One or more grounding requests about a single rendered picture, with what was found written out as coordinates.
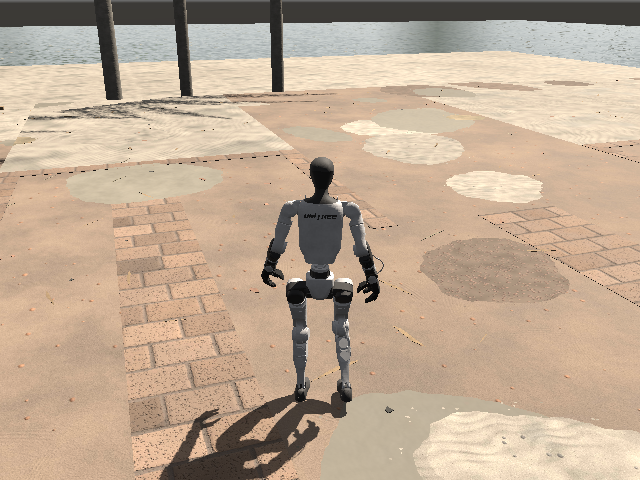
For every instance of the robot right upper arm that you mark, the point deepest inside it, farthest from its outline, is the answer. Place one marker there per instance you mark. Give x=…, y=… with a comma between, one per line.
x=352, y=211

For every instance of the robot right hand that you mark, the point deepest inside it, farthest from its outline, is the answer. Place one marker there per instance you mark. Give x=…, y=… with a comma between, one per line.
x=375, y=288

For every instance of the right robot thigh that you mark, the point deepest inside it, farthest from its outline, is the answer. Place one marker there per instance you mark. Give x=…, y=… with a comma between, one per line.
x=342, y=297

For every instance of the robot right forearm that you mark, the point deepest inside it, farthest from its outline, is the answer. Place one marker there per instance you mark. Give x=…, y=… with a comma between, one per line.
x=368, y=266

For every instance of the robot left upper arm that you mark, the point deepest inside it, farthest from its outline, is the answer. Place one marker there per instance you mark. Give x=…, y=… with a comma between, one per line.
x=289, y=209

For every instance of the robot left forearm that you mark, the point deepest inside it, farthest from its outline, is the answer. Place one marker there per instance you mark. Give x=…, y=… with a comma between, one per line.
x=271, y=259

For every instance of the right robot shin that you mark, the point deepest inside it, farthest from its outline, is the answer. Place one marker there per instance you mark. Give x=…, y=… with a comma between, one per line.
x=343, y=351

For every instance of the robot left hand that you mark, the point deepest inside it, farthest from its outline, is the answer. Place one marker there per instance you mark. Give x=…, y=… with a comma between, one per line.
x=276, y=273

